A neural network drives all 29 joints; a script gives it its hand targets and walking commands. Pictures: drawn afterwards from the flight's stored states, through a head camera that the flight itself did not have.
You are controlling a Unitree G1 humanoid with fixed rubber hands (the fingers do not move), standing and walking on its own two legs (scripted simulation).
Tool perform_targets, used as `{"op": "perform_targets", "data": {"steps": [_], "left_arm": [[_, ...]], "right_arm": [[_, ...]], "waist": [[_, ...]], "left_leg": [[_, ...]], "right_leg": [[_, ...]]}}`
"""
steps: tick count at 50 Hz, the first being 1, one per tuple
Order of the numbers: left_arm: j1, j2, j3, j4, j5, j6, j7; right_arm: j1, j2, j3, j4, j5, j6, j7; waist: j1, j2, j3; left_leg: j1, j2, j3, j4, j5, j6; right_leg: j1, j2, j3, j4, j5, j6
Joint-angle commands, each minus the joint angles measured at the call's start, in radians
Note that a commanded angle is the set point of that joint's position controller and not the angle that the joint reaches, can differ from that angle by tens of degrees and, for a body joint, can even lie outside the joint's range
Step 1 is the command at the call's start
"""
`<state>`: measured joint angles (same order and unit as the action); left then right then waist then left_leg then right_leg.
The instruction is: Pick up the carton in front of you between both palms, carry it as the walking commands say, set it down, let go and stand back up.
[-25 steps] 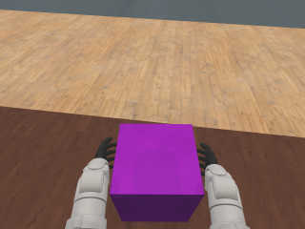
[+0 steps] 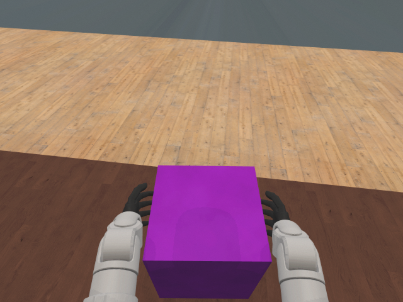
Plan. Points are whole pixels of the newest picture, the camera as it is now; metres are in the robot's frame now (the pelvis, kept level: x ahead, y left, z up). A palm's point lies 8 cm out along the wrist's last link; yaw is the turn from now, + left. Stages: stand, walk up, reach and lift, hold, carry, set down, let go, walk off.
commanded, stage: hold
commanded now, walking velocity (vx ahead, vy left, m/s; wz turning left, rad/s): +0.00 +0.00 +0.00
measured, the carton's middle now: (205, 234) +0.30 +0.00 -0.03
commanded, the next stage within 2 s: carry in 0.40 s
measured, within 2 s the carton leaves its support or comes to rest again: neither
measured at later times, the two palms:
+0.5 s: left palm (131, 216) +0.29 +0.15 +0.05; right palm (279, 223) +0.29 -0.15 +0.05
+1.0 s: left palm (137, 157) +0.44 +0.17 +0.08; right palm (260, 160) +0.45 -0.13 +0.08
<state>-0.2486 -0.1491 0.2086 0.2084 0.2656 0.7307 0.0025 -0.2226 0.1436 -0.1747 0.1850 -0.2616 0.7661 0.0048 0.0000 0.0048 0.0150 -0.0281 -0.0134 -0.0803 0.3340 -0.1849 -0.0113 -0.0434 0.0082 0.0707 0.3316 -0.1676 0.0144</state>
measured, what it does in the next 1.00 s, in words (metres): walks ahead: right foot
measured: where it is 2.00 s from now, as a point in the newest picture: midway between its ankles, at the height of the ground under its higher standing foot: (188, 220)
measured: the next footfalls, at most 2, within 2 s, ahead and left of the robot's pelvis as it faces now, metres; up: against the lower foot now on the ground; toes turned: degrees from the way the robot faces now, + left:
right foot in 0.82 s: +0.17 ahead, -0.10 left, +0.00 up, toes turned -9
left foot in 1.16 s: +0.44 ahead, +0.15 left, +0.00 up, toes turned +15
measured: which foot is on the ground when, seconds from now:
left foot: down 0.00-0.84, up 0.86-1.00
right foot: down 0.00-0.58, up 0.60-0.80, down 0.82-1.00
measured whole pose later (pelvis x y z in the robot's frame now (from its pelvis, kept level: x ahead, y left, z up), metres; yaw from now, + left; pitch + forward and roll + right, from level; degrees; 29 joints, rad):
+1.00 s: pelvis +0.18 +0.01 +0.00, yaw +3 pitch +6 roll +0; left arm -0.16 -0.13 0.09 -0.28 0.12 1.20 0.09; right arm -0.12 0.13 -0.12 -0.32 -0.09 1.24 -0.09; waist 0.01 -0.02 -0.15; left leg -0.51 0.07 0.12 0.87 -0.39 0.00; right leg -0.18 -0.04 -0.21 0.36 -0.27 -0.02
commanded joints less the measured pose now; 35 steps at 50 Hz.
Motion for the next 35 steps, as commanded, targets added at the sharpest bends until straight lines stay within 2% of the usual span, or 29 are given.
{"op": "perform_targets", "data": {"steps": [1,4,12,19,20,22,23,25,26,27,28,29,30,31,32,33,34,35], "left_arm": [[-0.393,-0.888,-0.494,0.004,-0.222,0.011,-0.233],[-0.445,-0.900,-0.490,0.014,-0.224,0.010,-0.245],[-0.533,-0.929,-0.492,0.045,-0.229,-0.005,-0.258],[-0.540,-0.924,-0.473,0.074,-0.216,-0.006,-0.260],[-0.565,-0.917,-0.492,0.064,-0.233,0.004,-0.258],[-0.553,-0.914,-0.508,0.039,-0.253,0.009,-0.248],[-0.567,-0.916,-0.529,0.007,-0.261,0.012,-0.242],[-0.549,-0.911,-0.565,-0.043,-0.280,0.035,-0.222],[-0.523,-0.903,-0.584,-0.071,-0.291,0.052,-0.210],[-0.514,-0.891,-0.609,-0.111,-0.305,0.073,-0.199],[-0.518,-0.878,-0.634,-0.149,-0.322,0.101,-0.191],[-0.538,-0.875,-0.667,-0.187,-0.345,0.132,-0.188],[-0.570,-0.874,-0.699,-0.218,-0.376,0.164,-0.185],[-0.586,-0.860,-0.721,-0.234,-0.407,0.196,-0.184],[-0.601,-0.868,-0.752,-0.257,-0.442,0.226,-0.185],[-0.599,-0.876,-0.775,-0.268,-0.478,0.253,-0.186],[-0.589,-0.883,-0.790,-0.285,-0.509,0.277,-0.184],[-0.577,-0.889,-0.801,-0.306,-0.536,0.299,-0.182]], "right_arm": [[-0.478,0.863,0.487,-0.059,0.234,-0.030,0.221],[-0.527,0.879,0.483,-0.052,0.235,-0.031,0.229],[-0.613,0.919,0.491,-0.021,0.240,-0.041,0.238],[-0.617,0.923,0.476,0.007,0.230,-0.040,0.238],[-0.644,0.918,0.489,0.006,0.244,-0.036,0.231],[-0.648,0.926,0.513,-0.025,0.271,-0.032,0.224],[-0.665,0.926,0.533,-0.051,0.285,-0.028,0.220],[-0.684,0.928,0.581,-0.104,0.323,-0.009,0.213],[-0.684,0.924,0.610,-0.131,0.349,0.006,0.210],[-0.684,0.923,0.636,-0.156,0.377,0.026,0.207],[-0.679,0.919,0.660,-0.178,0.403,0.052,0.204],[-0.664,0.898,0.673,-0.197,0.414,0.078,0.199],[-0.640,0.879,0.671,-0.213,0.420,0.110,0.192],[-0.610,0.857,0.667,-0.221,0.423,0.143,0.181],[-0.607,0.831,0.672,-0.255,0.423,0.175,0.169],[-0.606,0.812,0.682,-0.299,0.433,0.204,0.157],[-0.612,0.810,0.695,-0.343,0.451,0.232,0.149],[-0.618,0.815,0.713,-0.383,0.469,0.255,0.141]], "waist": [[0.001,0.002,-0.161],[-0.001,0.000,-0.153],[0.000,0.000,-0.193],[0.001,-0.003,-0.191],[-0.002,-0.052,-0.231],[0.000,-0.079,-0.234],[0.001,-0.107,-0.221],[0.005,-0.159,-0.258],[0.006,-0.151,-0.280],[0.005,-0.134,-0.303],[0.002,-0.102,-0.324],[-0.002,0.018,-0.309],[-0.015,0.220,-0.284],[-0.022,0.269,-0.216],[-0.022,0.218,-0.194],[-0.021,0.159,-0.217],[-0.023,0.135,-0.250],[-0.024,0.138,-0.282]], "left_leg": [[-0.018,-0.080,0.011,-0.055,0.125,0.003],[-0.032,-0.076,0.013,-0.051,0.060,0.008],[-0.049,-0.075,0.015,-0.034,0.009,0.012],[-0.047,-0.076,0.017,-0.036,0.016,0.013],[-0.151,0.092,0.023,0.060,-0.090,0.011],[-0.237,0.051,0.033,0.092,-0.416,0.010],[-0.294,0.032,0.059,0.140,-0.447,0.003],[-0.295,0.004,0.145,0.291,-0.226,-0.008],[-0.272,0.008,0.159,0.248,-0.219,-0.005],[-0.207,0.007,0.170,0.164,-0.212,0.003],[-0.137,0.016,0.161,0.087,-0.219,0.015],[-0.107,0.105,0.015,-0.009,-0.329,0.043],[-0.036,0.261,-0.240,-0.135,-0.508,0.101],[0.017,0.357,-0.396,-0.199,-0.500,0.157],[0.015,0.378,-0.408,-0.193,-0.409,0.195],[0.022,0.362,-0.338,-0.175,-0.306,0.198],[0.039,0.334,-0.247,-0.157,-0.224,0.187],[0.043,0.301,-0.173,-0.140,-0.164,0.169]], "right_leg": [[0.062,0.088,-0.009,-0.037,0.112,-0.006],[0.047,0.084,-0.012,-0.035,0.052,-0.010],[0.049,0.079,-0.015,-0.016,0.012,-0.009],[0.053,0.078,-0.017,-0.020,0.020,-0.006],[-0.061,-0.103,-0.004,0.029,-0.114,-0.008],[-0.155,-0.122,0.065,-0.047,-0.530,-0.030],[-0.162,-0.147,0.102,-0.076,-0.615,-0.046],[-0.169,-0.215,0.179,-0.106,-0.517,-0.098],[-0.186,-0.216,0.170,-0.091,-0.475,-0.113],[-0.218,-0.198,0.130,-0.053,-0.456,-0.114],[-0.260,-0.166,0.070,0.000,-0.464,-0.100],[-0.332,-0.104,-0.031,0.134,-0.439,-0.063],[-0.482,-0.035,-0.141,0.369,-0.347,-0.014],[-0.636,-0.027,-0.165,0.441,-0.325,-0.004],[-0.661,-0.065,-0.130,0.443,-0.313,-0.015],[-0.638,-0.070,-0.130,0.409,-0.304,-0.021],[-0.605,-0.056,-0.156,0.366,-0.282,-0.022],[-0.555,-0.035,-0.188,0.325,-0.239,-0.017]]}}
